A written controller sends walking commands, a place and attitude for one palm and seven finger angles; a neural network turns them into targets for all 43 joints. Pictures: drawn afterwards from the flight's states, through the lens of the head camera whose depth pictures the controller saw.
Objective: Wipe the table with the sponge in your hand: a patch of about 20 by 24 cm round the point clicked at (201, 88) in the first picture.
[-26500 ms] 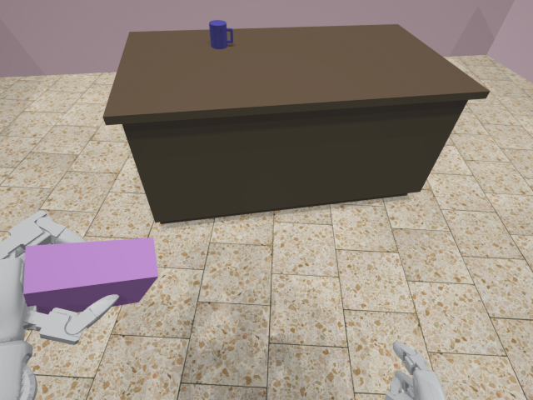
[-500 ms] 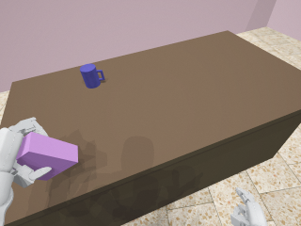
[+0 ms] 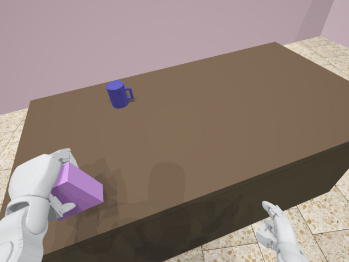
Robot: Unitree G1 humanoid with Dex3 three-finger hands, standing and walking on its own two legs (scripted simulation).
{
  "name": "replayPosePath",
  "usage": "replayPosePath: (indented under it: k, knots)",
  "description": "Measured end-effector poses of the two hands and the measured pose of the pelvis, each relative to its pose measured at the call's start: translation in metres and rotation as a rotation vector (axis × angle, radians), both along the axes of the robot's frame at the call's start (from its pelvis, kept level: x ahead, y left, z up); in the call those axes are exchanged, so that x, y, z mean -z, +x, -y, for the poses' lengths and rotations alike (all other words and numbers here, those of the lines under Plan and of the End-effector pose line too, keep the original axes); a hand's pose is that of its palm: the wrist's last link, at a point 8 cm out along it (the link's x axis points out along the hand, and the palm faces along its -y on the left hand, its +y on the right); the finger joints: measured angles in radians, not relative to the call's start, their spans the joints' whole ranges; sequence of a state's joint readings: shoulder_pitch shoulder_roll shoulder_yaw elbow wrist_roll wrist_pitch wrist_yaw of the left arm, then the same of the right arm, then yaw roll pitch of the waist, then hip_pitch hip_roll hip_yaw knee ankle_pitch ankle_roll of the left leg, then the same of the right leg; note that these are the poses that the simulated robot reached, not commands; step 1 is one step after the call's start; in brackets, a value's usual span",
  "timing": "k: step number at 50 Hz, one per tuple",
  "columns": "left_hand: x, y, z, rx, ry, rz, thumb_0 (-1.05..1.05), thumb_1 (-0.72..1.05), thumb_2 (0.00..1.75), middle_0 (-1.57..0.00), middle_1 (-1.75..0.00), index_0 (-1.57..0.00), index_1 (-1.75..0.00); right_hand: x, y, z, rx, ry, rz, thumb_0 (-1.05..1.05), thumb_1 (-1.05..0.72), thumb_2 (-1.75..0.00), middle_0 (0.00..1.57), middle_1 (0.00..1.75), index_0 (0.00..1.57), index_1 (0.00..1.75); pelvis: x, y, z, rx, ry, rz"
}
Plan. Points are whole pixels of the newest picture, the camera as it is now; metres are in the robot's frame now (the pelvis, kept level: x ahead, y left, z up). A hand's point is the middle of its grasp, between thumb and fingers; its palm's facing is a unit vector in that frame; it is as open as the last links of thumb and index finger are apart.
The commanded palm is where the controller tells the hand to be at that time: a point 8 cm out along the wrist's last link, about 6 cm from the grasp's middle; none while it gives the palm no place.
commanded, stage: turn the palm down, sponge in hand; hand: left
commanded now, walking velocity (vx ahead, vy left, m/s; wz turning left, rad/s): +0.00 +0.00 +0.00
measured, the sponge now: (70, 196) +0.22 +0.28 +0.06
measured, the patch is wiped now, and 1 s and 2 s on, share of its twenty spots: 0.00 0.00 0.00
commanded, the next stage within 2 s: move the sponge above the wiping area in 0.80 s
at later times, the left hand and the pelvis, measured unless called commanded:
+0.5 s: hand (50, 183) +0.23 +0.31 +0.10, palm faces +0.04 -0.09 -1.00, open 9.2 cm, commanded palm +0.19 +0.30 +0.16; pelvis +0.00 +0.02 +0.01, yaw +0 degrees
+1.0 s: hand (48, 185) +0.23 +0.32 +0.09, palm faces +0.02 -0.09 -1.00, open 9.2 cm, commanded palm +0.19 +0.31 +0.16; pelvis +0.00 +0.02 +0.01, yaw +0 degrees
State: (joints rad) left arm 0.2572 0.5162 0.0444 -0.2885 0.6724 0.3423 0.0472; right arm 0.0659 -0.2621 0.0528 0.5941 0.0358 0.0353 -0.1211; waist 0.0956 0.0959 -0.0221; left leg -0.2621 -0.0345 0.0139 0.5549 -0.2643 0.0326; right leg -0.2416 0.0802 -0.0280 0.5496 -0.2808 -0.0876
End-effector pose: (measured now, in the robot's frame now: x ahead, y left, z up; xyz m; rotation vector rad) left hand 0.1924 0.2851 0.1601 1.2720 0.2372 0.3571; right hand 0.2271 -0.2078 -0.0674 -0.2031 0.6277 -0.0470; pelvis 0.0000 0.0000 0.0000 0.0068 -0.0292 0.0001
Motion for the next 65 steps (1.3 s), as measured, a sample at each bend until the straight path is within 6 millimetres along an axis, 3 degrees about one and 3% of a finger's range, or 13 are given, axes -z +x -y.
replayPosePath:
  k: [13, 31, 47, 65]
  knots:
    - [0.001, 0.009, -0.014, -0.066, 0.103, -0.051, 0.00, -0.43, 1.06, -0.82, -1.41, -0.82, -1.41, -0.007, 0.014, -0.026, -0.061, 0.016, -0.015, 0.01, -0.90, -0.90, 0.20, 0.30, 0.20, 0.30, -0.006, -0.001, -0.012, -0.001, -0.006, 0.021]
    - [0.007, 0.012, -0.023, -0.073, 0.156, -0.102, 0.00, -0.43, 1.06, -0.82, -1.41, -0.82, -1.41, -0.008, 0.020, -0.041, -0.095, 0.026, -0.035, 0.01, -0.90, -0.90, 0.20, 0.30, 0.20, 0.30, -0.009, -0.001, -0.022, 0.000, -0.010, 0.029]
    - [0.009, 0.012, -0.026, -0.068, 0.156, -0.114, 0.00, -0.43, 1.06, -0.82, -1.41, -0.82, -1.41, -0.007, 0.018, -0.044, -0.093, 0.029, -0.041, 0.01, -0.90, -0.90, 0.20, 0.30, 0.20, 0.30, -0.010, -0.002, -0.025, 0.003, -0.012, 0.031]
    - [0.022, 0.017, -0.023, -0.063, 0.154, -0.133, 0.00, -0.43, 1.06, -0.82, -1.41, -0.82, -1.41, -0.004, 0.011, -0.032, -0.064, 0.024, -0.056, 0.01, -0.90, -0.90, 0.20, 0.30, 0.20, 0.30, -0.010, -0.001, -0.021, 0.006, -0.011, 0.022]
